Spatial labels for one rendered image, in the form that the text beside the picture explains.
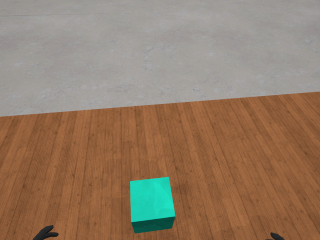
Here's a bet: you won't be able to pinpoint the carton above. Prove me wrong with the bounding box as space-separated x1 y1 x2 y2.
130 177 176 234

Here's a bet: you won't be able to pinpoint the left robot hand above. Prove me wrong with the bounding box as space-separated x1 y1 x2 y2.
32 225 59 240

